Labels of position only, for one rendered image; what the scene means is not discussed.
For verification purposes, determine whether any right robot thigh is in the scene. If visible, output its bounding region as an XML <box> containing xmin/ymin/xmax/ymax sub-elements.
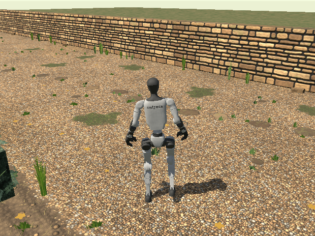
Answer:
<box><xmin>164</xmin><ymin>136</ymin><xmax>175</xmax><ymax>165</ymax></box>

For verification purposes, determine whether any robot left hand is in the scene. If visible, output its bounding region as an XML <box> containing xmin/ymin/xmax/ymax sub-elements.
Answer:
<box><xmin>126</xmin><ymin>136</ymin><xmax>137</xmax><ymax>147</ymax></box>

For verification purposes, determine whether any robot right hand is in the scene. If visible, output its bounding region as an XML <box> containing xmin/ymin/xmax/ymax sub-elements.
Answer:
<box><xmin>177</xmin><ymin>130</ymin><xmax>188</xmax><ymax>140</ymax></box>

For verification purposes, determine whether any robot left upper arm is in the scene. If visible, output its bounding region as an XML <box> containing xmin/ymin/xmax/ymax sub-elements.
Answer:
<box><xmin>132</xmin><ymin>100</ymin><xmax>144</xmax><ymax>127</ymax></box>

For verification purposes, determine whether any left robot shin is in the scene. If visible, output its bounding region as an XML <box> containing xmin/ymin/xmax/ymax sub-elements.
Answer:
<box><xmin>144</xmin><ymin>163</ymin><xmax>151</xmax><ymax>196</ymax></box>

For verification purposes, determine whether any robot right upper arm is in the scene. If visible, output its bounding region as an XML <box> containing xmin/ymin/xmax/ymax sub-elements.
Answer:
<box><xmin>165</xmin><ymin>98</ymin><xmax>181</xmax><ymax>124</ymax></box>

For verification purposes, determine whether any right robot forearm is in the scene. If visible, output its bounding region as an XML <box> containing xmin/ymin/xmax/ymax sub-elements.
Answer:
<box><xmin>176</xmin><ymin>117</ymin><xmax>186</xmax><ymax>133</ymax></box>

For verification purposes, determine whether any left robot forearm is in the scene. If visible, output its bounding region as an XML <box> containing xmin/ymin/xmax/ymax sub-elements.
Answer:
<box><xmin>127</xmin><ymin>120</ymin><xmax>136</xmax><ymax>138</ymax></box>

